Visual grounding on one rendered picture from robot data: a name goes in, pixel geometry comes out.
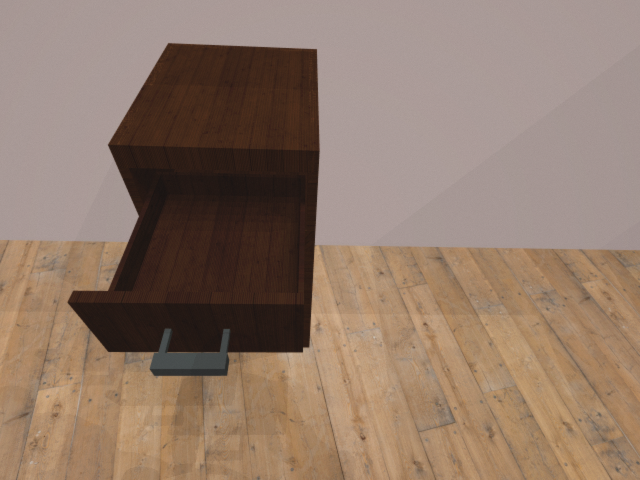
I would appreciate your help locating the handle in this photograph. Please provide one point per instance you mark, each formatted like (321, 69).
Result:
(190, 364)

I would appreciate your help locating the cabinet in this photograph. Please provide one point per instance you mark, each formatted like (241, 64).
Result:
(226, 109)

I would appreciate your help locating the drawer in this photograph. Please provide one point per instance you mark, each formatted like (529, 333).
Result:
(209, 251)

